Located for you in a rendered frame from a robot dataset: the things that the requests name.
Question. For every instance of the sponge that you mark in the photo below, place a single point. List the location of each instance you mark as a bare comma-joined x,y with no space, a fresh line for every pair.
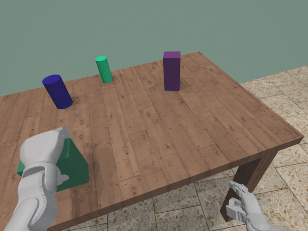
71,163

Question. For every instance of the robot right forearm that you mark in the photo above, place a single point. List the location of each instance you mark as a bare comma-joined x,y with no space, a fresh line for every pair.
258,222

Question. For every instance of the robot right hand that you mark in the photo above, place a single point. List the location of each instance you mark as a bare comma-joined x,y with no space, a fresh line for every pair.
238,210

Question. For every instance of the robot left forearm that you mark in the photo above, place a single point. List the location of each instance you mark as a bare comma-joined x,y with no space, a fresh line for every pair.
36,209

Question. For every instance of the table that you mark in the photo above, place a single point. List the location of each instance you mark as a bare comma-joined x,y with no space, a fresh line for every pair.
141,141

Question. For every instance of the robot left hand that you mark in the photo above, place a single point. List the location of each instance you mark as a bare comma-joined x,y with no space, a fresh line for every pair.
45,147

